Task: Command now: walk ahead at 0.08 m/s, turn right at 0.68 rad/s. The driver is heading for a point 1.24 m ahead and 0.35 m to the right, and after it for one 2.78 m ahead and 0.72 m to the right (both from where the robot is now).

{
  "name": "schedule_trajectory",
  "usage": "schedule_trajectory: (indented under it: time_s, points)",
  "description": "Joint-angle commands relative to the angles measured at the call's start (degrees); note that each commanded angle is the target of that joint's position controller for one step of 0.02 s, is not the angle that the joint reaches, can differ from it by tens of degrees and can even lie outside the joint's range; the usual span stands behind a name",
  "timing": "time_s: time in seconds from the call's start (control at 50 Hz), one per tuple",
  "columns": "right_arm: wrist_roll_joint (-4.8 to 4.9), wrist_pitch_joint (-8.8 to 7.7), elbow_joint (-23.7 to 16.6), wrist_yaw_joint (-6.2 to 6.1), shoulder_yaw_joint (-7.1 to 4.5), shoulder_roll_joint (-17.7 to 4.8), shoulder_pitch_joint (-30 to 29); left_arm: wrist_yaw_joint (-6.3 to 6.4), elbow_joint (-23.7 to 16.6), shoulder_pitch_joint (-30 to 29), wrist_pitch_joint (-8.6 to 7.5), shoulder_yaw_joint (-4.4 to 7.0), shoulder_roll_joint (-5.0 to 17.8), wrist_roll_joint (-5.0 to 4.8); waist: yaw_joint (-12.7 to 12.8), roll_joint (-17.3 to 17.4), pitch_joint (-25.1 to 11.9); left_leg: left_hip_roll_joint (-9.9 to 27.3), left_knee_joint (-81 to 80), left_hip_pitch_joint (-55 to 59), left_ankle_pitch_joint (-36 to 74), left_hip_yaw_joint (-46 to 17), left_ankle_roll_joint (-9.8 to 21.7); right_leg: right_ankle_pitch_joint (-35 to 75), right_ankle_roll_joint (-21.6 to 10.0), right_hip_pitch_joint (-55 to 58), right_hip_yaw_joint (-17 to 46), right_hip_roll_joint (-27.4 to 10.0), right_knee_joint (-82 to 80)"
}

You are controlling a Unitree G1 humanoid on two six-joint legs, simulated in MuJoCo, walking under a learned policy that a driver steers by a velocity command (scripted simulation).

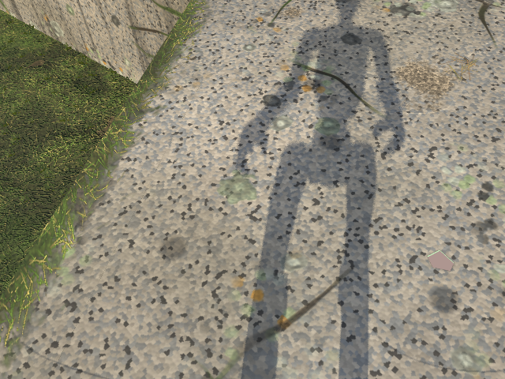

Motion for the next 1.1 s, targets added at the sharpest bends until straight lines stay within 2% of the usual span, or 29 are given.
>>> schedule_trajectory:
  time_s: [0.02, 0.04, 0.06, 0.08, 0.1, 0.14, 0.16, 0.24, 0.4, 0.44, 0.48, 0.5, 0.52, 0.54, 0.56, 0.6, 0.64, 0.68, 0.76, 0.84, 0.88, 0.92, 0.94, 0.96, 0.98, 1.0, 1.04, 1.06, 1.1]
  points:
    - [1.32, -0.33, -2.54, -0.42, -3.7, -9.49, 0.07, -0.06, -3.09, 4.58, -0.72, 2.0, 4.93, -0.34, 0.58, 3.44, -8.48, 13.78, 0.82, 4.43, 16.52, -6.44, 6.02, 8.6, -4.14, 6.49, -1.78, 3.16, -12.35]
    - [0.77, -0.76, -3.05, -0.02, -3.05, -6.24, -0.32, 0.65, -1.03, 11.45, -0.99, 3.77, 9.39, -0.86, 2.05, -6.26, -8.92, 8.42, 13.99, -8.09, -3.07, -1.24, 2.03, 2.57, -9.16, 17.18, 9.91, -1.89, -18.2]
    - [-0.92, -2.0, -7.41, 0.83, -1.69, -2.61, -5.43, 0.73, -1.79, 16.14, -2.5, 5.46, 17.74, -0.93, 3.35, -21.05, -6.58, -3.65, 31.89, -33.01, -19.97, -1.86, -2.83, -8.72, -20.76, 27.34, 42.16, -15.66, -25.79]
    - [0.65, -4.24, -8.5, 1.71, -2.19, -5.14, -10.58, -0.01, -2.52, 17.52, -4.5, 4.38, 14.42, 0.59, 7.23, -13.84, -6.77, -3.66, 36.97, -41.04, -19.05, -13.66, -1.03, -28.23, -24.27, 28.42, 52.13, -19.08, -34.05]
    - [2.61, -6.0, -8.47, 2.58, -3.04, -7.83, -12.01, 0.08, -2.93, 14.27, -5.9, 3.5, 11.99, 1.24, 5.27, -10.88, -1.77, -1.36, 36.39, -43.26, -12.95, -15.37, 1.06, -30.42, -21.64, 26.46, 49.7, -18.02, -35.25]
    - [0.75, -7.87, -6.02, 2.8, -3.56, -8.79, -9.55, 1.02, -4.36, 9.77, -6.38, 2.44, 9.8, 0.03, 1.98, -5.86, 0.31, 0.32, 29.93, -39.71, -2.23, -15.06, 1.36, -19.04, -17.38, 22.82, 39.86, -13.48, -33.34]
    - [0.04, -8.49, -5.42, 2.84, -3.69, -8.51, -8.84, 1.67, -4.75, 9.43, -6.28, 2.03, 9.23, 0.0, 1.15, -5.9, 0.21, 0.33, 25.98, -35.94, 2.62, -14.93, 0.67, -14.67, -16.27, 21.09, 35.88, -10.98, -33.49]
    - [0.24, -9.07, -3.94, 3.04, -3.18, -6.47, -8.83, 3.09, -4.73, 12.99, -6.12, 1.69, 9.2, 0.32, 1.2, -6.54, 0.34, -2.93, 15.06, -29.94, 13.51, -12.8, -3.03, -2.68, -15.03, 17.62, 28.87, -6.45, -33.38]
    - [1.75, -10.53, -7.1, 3.88, -2.25, -5.99, -16.99, 3.45, -3.41, 15.03, -5.35, 1.59, 8.98, -1.33, 4.0, -11.57, 3.97, -5.5, -1.61, -18.12, 14.57, -12.78, -5.28, 2.8, -13.3, 10.05, 30.3, -3.78, -29.8]
    - [2.3, -11.12, -7.22, 3.93, -3.01, -8.24, -14.77, 3.49, -3.82, 13.13, -5.07, 1.74, 9.33, -1.56, 2.0, -14.06, 2.79, -5.23, -3.11, -11.68, 12.99, -12.8, -4.54, 10.83, -12.41, 10.11, 32.65, -5.0, -27.84]
    - [2.87, -11.4, -4.8, 3.12, -5.14, -12.5, -2.74, 3.18, -5.3, 9.59, -4.96, 1.22, 8.31, -0.5, -4.87, -14.84, -4.07, -4.64, -4.88, 4.58, 11.56, -11.69, -1.49, 27.53, -9.68, 7.96, 30.93, -2.93, -17.23]
    - [2.62, -11.08, -2.48, 2.34, -6.08, -14.83, 10.79, 2.71, -6.82, 7.46, -5.06, 0.39, 6.39, 1.06, -11.18, -11.7, -14.62, 1.32, -1.65, 23.99, 8.02, -16.14, 1.39, 27.2, -7.23, 0.22, 26.71, 0.81, -0.07]
    - [0.4, -10.25, -0.66, 2.11, -6.5, -18.81, 22.16, 2.44, -9.02, 13.55, -5.73, -1.77, -1.62, 0.88, -9.65, 8.69, -28.73, 17.92, -5.47, 47.72, -19.15, -44.52, 9.77, -1.62, -4.14, -19.05, 20.65, 8.11, 23.41]
    - [0.27, -10.18, -0.47, 3.06, -5.69, -16.54, 19.82, 2.71, -9.57, 15.55, -6.34, -2.05, 0.86, -2.88, -7.52, 22.61, -26.63, 23.0, -14.43, 46.19, -31.92, -62.15, 11.81, -7.75, -3.59, -28.76, 16.96, 5.02, 35.58]
    - [0.82, -9.61, -1.75, 2.54, -4.53, -11.56, 15.2, 2.69, -8.89, 9.69, -6.29, -0.85, 6.44, -2.91, -9.22, 16.99, -15.74, 20.57, -15.21, 37.96, -28.41, -52.44, 9.58, -1.94, -3.65, -32.79, 14.55, 1.49, 38.33]
    - [-0.31, -8.43, 0.7, 1.75, -3.53, -8.85, 15.24, 1.99, -9.38, 1.62, -6.73, -0.81, 6.37, 0.12, -9.0, 3.93, -5.84, 15.89, -15.45, 23.94, -9.61, -36.61, 8.41, 3.55, -4.41, -29.64, 12.05, -2.05, 35.29]
    - [-1.22, -8.59, 2.42, 1.77, -2.01, -5.5, 14.11, 0.94, -10.25, 0.48, -6.34, -1.31, 2.97, -0.86, -5.54, 5.13, -0.58, 13.3, -18.56, 14.82, -3.57, -29.51, 8.81, 4.79, -5.16, -26.15, 12.44, -3.74, 32.83]
    - [0.16, -8.76, 3.93, 2.15, -1.28, -3.46, 13.77, 0.27, -10.82, -0.37, -5.6, -2.23, 0.02, -1.62, -3.24, 5.17, 2.78, 13.19, -21.03, 10.86, -1.37, -25.15, 9.61, 2.98, -5.37, -28.15, 12.75, -4.17, 30.63]
    - [0.55, -8.97, 4.78, 1.65, -1.88, -7.74, 11.99, -0.94, -12.79, -5.69, -5.95, -3.09, 0.71, -0.04, -0.45, 1.91, 7.33, 12.55, -26.33, 5.38, 8.14, -14.06, 9.55, 13.95, -3.94, -29.51, 11.73, -3.98, 18.58]
    - [2.33, -8.57, 7.74, 1.61, -1.97, -11.14, 19.14, -2.61, -15.21, -16.29, -8.06, -3.61, 0.29, 0.6, -3.29, -1.31, 9.32, 11.58, -31.63, 3.75, 20.27, -9.07, 8.83, 22.56, -5.39, -14.52, 2.6, -1.0, 0.74]
    - [1.56, -8.02, 8.38, 1.55, -2.22, -14.76, 20.8, -2.53, -15.31, -13.52, -8.58, -1.7, 3.98, 0.33, 0.09, 2.96, 3.58, 12.98, -22.69, 11.13, 48.54, -8.46, 7.88, 18.05, -6.58, -5.79, 1.07, 3.03, -2.68]
    - [0.46, -7.13, 8.97, 1.23, -1.92, -16.71, 19.98, -0.81, -10.87, 6.69, -7.22, 1.78, 9.49, -0.27, 13.05, 7.27, -9.05, 10.87, 2.41, 5.01, 61.65, -6.75, 5.09, 14.16, -7.43, 22.27, 0.63, 5.49, -4.14]
    - [-0.72, -7.58, 7.6, 1.3, -0.23, -11.51, 20.81, 0.83, -8.14, 17.76, -5.99, 3.14, 13.55, 0.12, 16.28, 2.99, -17.15, 7.41, 22.69, -10.72, 39.06, -9.11, 2.69, 6.91, -7.35, 43.08, 12.42, -4.71, -0.07]
    - [1.39, -8.79, 5.29, 1.64, 2.35, -0.69, 29.22, 0.75, -7.31, 18.14, -6.94, 3.35, 19.14, 2.86, 7.22, -19.21, -28.94, -1.97, 45.25, -21.06, -8.28, -15.64, 1.68, -20.55, -12.36, 49.17, 43.97, -19.0, -15.3]
    - [4.06, -9.49, 4.92, 1.54, 1.26, -5.87, 24.12, 0.18, -6.92, 18.56, -7.62, 2.11, 13.19, 2.73, 9.01, -16.22, -27.18, -0.97, 52.11, -24.75, -6.63, -19.69, 2.43, -26.74, -11.37, 44.73, 52.35, -18.51, -25.8]
    - [5.6, -9.28, 2.87, 1.17, 0.44, -7.02, 17.71, -0.06, -5.76, 15.06, -8.2, 1.19, 9.81, 2.35, 8.1, -12.04, -14.99, 0.45, 54.81, -31.99, -2.84, -17.48, 1.97, -20.74, -11.04, 37.75, 45.7, -18.61, -27.02]
    - [2.97, -8.26, 2.51, 0.8, 0.51, -5.31, 14.17, -0.56, -3.81, 8.84, -9.08, 0.66, 6.19, 2.94, 2.94, -4.79, -5.56, 5.65, 50.19, -29.07, 4.26, -15.84, 2.26, -2.86, -10.53, 21.19, 29.99, -15.82, -26.78]
    - [3.09, -6.95, 3.32, 1.25, 0.29, -4.36, 16.87, -0.56, -3.21, 6.49, -9.68, 0.24, 3.63, 3.7, -0.13, -7.31, -5.56, 7.66, 49.09, -24.64, 6.5, -16.83, 2.32, 1.76, -10.57, 16.08, 24.77, -14.89, -27.44]
    - [3.72, -4.24, 3.84, 1.91, 0.06, -2.86, 16.97, -0.57, -1.57, 3.16, -10.35, -0.16, 0.21, 2.45, -2.32, -7.56, -2.22, 9.09, 45.98, -22.78, 6.18, -16.21, 2.43, 8.37, -9.84, 12.03, 14.54, -13.04, -31.03]
Velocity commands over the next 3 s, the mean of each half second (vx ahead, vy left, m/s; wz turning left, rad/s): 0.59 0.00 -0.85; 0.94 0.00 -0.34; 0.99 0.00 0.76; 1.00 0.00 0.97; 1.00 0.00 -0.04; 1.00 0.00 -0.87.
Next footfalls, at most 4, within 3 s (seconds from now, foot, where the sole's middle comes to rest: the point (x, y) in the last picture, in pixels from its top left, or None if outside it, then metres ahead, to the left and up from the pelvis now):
0.04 right None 0.02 -0.11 -0.77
0.50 left None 0.42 0.03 -0.77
0.92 right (471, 329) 0.60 -0.50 -0.77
1.40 left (443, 189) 1.08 -0.53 -0.77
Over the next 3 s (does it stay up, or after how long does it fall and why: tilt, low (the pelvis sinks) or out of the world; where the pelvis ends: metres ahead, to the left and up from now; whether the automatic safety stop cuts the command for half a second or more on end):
stays up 2.20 -0.39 0.00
